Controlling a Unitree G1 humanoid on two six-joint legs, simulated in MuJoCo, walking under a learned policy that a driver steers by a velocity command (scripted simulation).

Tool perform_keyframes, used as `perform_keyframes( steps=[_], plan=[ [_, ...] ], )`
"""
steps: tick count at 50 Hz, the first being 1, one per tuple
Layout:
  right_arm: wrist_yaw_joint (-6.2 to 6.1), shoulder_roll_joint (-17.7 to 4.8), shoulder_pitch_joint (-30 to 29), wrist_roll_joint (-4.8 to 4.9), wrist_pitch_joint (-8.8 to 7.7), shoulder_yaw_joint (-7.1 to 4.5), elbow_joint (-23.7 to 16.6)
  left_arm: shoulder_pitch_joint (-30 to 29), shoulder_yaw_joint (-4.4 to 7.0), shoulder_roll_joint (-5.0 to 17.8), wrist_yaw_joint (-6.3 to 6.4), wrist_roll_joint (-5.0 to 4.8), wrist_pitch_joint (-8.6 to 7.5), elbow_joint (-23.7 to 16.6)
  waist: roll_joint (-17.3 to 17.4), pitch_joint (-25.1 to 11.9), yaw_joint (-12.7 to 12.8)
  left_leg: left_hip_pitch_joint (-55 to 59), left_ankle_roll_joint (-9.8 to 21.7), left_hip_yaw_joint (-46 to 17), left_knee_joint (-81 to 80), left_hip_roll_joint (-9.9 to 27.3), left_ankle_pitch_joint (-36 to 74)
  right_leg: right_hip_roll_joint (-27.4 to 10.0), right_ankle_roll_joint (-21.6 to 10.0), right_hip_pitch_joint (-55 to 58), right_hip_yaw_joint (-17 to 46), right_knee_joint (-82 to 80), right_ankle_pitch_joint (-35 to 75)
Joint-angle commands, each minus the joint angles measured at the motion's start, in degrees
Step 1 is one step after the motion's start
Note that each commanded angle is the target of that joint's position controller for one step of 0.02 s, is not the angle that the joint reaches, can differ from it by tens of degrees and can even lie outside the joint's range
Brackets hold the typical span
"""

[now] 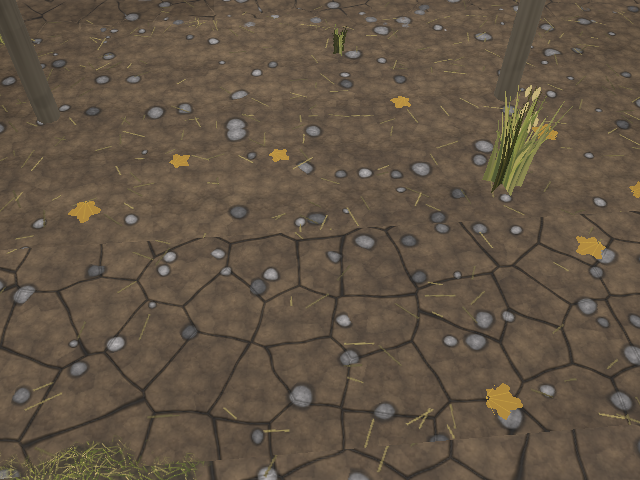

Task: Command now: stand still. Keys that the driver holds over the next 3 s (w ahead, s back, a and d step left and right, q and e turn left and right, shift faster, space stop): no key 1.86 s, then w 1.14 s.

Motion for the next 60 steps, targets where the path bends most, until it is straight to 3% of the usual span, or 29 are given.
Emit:
perform_keyframes(
  steps=[1,28,60],
  plan=[
    [-0.18,-7.4,-0.9,0.05,-0.72,-1.52,-2.5,-0.8,1.09,6.5,0.27,0.06,-0.52,-1.2,0.1,-4.2,0.2,5.4,0.5,-7.0,-5.6,5.8,19.4,-0.7,-1.7,-2.1,0.2,-3.7,8.3],
    [-0.32,-9.2,1.0,-0.13,-0.48,-0.77,3.3,-2.5,0.02,8.9,0.66,0.50,-0.10,7.2,-0.1,-2.6,0.2,6.9,1.4,-7.9,-6.1,4.9,17.4,-1.1,-2.2,-2.4,-1.0,-3.2,8.7],
    [-0.50,-10.4,3.6,0.13,-0.46,0.62,7.2,-0.9,-0.46,10.5,0.49,0.49,-0.43,9.7,-0.1,-2.3,0.1,5.0,1.2,-7.7,-3.7,4.3,17.2,-1.1,-2.6,-3.0,-1.2,-0.9,9.2]
  ],
)
Next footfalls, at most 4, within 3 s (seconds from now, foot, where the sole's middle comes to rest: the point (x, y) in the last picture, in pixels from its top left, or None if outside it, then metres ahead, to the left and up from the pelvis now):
2.12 right None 0.10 -0.15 -0.77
2.58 left None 0.43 0.06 -0.77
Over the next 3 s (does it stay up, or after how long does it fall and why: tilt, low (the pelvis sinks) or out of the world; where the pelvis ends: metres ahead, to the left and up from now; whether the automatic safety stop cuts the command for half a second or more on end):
stays up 0.50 -0.04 -0.04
